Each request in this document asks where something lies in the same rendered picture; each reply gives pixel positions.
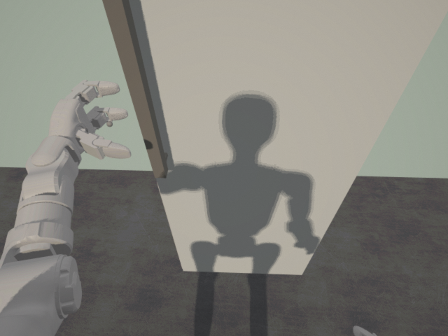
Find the robot left hand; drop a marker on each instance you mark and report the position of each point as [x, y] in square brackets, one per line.
[69, 118]

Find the robot left forearm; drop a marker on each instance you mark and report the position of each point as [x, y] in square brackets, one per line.
[43, 222]

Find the handle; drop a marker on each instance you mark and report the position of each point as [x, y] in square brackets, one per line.
[121, 22]

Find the left robot upper arm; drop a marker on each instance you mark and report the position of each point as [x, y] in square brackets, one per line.
[37, 294]

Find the fridge door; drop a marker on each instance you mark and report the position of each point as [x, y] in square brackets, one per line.
[267, 110]

